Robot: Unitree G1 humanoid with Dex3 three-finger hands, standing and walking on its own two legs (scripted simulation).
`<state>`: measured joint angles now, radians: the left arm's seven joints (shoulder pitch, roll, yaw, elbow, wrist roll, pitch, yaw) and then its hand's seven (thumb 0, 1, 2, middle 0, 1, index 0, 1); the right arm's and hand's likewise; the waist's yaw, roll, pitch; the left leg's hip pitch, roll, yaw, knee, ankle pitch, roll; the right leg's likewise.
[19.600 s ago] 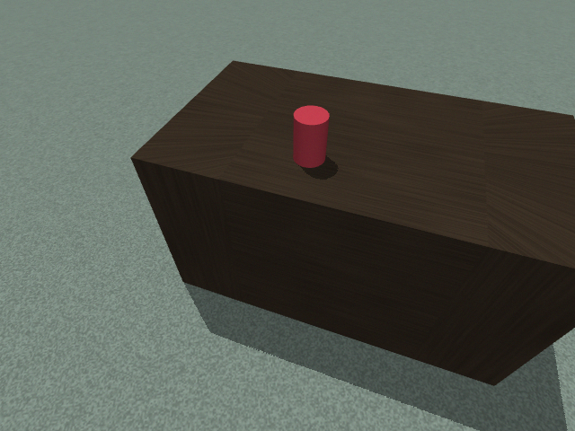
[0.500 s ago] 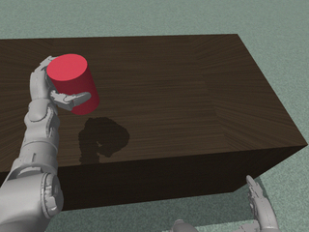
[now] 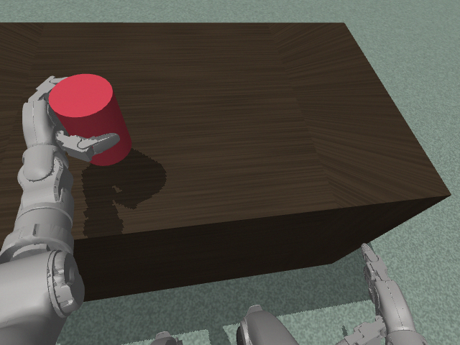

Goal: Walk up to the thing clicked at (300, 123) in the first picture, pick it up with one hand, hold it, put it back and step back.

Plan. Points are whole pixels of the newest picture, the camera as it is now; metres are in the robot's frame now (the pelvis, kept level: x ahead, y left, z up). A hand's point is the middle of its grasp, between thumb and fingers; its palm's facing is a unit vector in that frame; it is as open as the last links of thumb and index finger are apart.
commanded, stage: lower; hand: left
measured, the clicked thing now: (96, 123) +0.51 +0.16 +0.07
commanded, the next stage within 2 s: loosen in 0.82 s
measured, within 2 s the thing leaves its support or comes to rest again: rests again in 0.66 s
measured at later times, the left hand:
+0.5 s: hand (91, 130) +0.52 +0.17 +0.04, palm faces +0.11 -0.99 +0.01, open 11.9 cm
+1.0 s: hand (93, 135) +0.52 +0.17 +0.03, palm faces +0.11 -0.99 +0.00, open 11.9 cm
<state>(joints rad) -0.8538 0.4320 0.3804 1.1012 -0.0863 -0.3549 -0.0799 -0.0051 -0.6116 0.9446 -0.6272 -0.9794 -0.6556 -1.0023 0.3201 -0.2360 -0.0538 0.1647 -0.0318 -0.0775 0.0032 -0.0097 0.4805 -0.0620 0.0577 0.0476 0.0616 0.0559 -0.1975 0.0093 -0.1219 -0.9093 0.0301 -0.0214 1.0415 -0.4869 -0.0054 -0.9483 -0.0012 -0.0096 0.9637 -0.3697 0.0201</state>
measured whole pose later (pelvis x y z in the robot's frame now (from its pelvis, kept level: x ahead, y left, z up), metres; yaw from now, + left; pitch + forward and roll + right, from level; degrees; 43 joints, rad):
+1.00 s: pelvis -0.01 +0.00 -0.03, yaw +0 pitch +25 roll -3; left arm -0.91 0.50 0.41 1.19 -0.04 -0.43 -0.07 0.00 -0.61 0.94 -0.63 -0.97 -0.66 -1.00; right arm 0.37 -0.25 -0.03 -0.02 -0.05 -0.03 0.03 -0.01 0.48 -0.06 0.06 0.05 0.06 0.06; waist -0.25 0.00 -0.15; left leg -1.11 0.03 -0.04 1.22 -0.54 0.00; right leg -1.14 0.00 -0.02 1.13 -0.42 0.02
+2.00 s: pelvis +0.01 +0.00 +0.01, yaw +0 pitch +18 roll -2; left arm -0.95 0.65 0.39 1.17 -0.02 -0.16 -0.17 -0.01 -0.61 0.03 -0.05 -0.04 -0.06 -0.05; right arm 0.37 -0.25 0.00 0.10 0.01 0.02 -0.01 -0.01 0.53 -0.05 0.06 0.05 0.06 0.06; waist -0.17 0.02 -0.14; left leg -0.82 0.03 -0.01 0.99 -0.48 0.00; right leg -0.86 0.00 0.00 0.92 -0.37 0.03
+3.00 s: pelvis +0.02 -0.01 +0.04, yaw +3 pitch +5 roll +0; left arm 0.60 0.29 0.22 -0.28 -0.08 0.05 0.03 -0.01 -0.49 0.02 -0.05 -0.04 -0.05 -0.04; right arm 0.43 -0.21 -0.12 0.24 0.05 0.02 -0.07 -0.01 0.51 -0.05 0.06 0.05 0.06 0.06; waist 0.05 0.04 -0.10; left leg -0.46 -0.01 -0.03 0.81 -0.44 -0.01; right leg -0.52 -0.04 -0.02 0.82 -0.39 0.01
